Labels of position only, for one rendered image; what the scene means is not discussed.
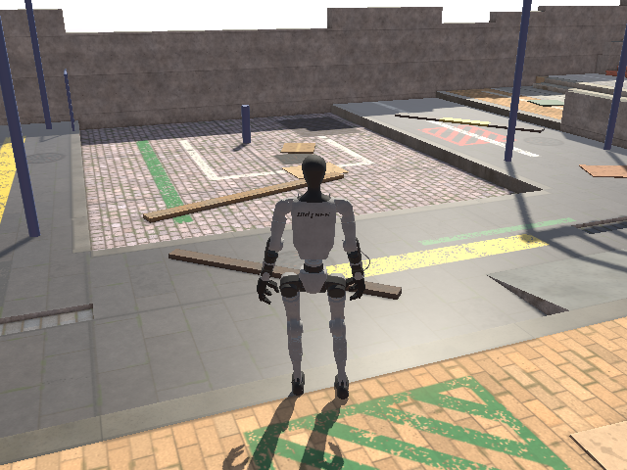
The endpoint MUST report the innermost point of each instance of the humanoid robot torso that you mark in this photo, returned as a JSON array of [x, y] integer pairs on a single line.
[[313, 226]]

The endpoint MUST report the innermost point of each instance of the left robot upper arm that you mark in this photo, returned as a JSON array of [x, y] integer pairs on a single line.
[[282, 207]]

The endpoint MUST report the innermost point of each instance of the robot left forearm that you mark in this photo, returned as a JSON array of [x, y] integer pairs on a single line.
[[268, 263]]

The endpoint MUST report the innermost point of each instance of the right robot hand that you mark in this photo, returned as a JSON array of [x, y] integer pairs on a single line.
[[359, 284]]

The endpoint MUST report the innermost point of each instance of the left robot thigh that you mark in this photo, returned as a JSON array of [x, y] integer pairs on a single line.
[[290, 292]]

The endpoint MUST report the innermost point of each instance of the robot right forearm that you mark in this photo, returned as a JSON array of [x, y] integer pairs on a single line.
[[355, 259]]

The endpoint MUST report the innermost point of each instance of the left robot hand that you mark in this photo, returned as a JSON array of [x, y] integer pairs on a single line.
[[262, 290]]

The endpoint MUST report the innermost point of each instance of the right robot upper arm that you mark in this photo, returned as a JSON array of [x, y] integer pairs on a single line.
[[344, 207]]

